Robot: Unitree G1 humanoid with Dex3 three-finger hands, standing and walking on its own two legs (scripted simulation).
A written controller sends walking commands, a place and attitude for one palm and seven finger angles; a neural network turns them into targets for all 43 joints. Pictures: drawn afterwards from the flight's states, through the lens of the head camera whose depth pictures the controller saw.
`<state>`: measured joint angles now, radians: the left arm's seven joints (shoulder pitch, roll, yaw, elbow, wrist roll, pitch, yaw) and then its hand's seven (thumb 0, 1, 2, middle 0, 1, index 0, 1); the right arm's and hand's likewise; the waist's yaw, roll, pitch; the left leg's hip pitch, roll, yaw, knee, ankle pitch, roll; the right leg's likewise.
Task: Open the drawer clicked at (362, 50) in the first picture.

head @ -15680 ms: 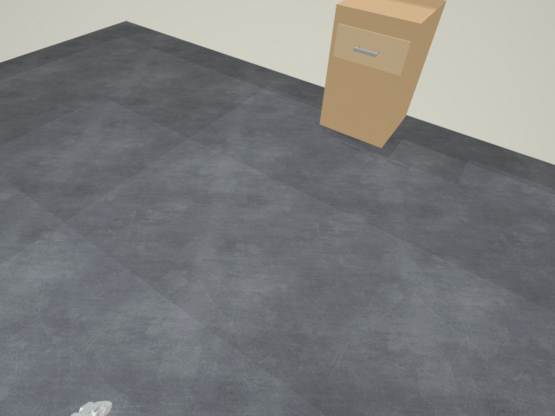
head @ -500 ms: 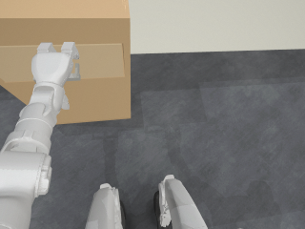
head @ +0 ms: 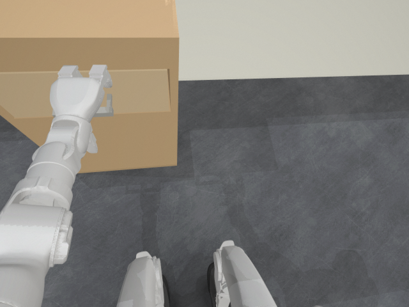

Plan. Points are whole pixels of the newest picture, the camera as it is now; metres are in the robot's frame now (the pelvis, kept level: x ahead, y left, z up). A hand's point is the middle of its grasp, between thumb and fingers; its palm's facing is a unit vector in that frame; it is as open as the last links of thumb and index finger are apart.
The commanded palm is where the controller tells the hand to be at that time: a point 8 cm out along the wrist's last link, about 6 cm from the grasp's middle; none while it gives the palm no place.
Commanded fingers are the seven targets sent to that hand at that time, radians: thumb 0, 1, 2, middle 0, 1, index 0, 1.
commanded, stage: move the hooked fingers above the handle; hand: left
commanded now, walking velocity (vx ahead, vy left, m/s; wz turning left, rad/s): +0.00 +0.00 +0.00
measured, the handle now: (84, 106) +0.56 +0.22 -0.09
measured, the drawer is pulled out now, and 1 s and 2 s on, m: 0.00 0.00 0.00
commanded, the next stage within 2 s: none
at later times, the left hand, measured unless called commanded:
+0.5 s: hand (86, 108) +0.52 +0.20 -0.03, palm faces -0.02 -0.06 -1.00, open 13.9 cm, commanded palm +0.50 +0.21 +0.01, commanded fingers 0.00 -0.50 0.30 -0.30 -1.20 -0.30 -1.20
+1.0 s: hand (85, 106) +0.52 +0.20 -0.03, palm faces +0.03 -0.04 -1.00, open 13.6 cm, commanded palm +0.50 +0.20 +0.01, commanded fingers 0.00 -0.50 0.30 -0.30 -1.20 -0.30 -1.20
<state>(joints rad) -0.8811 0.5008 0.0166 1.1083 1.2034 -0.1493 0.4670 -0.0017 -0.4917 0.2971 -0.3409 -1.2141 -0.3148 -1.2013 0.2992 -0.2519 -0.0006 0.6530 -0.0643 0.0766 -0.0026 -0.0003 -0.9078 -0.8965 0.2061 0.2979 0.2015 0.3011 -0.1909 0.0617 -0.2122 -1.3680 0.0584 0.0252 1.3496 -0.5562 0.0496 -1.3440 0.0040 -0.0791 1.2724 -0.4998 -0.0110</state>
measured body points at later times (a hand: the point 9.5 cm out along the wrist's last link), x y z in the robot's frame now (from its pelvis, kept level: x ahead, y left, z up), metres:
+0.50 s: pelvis +0.00 +0.01 +0.00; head +0.16 +0.03 +0.42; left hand +0.51 +0.20 +0.03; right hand +0.02 -0.26 -0.11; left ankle +0.02 +0.09 -0.60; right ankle +0.04 -0.12 -0.60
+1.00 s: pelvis -0.01 +0.00 +0.00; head +0.16 +0.02 +0.42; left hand +0.51 +0.20 +0.03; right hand +0.03 -0.27 -0.12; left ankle +0.02 +0.09 -0.60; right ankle +0.04 -0.12 -0.60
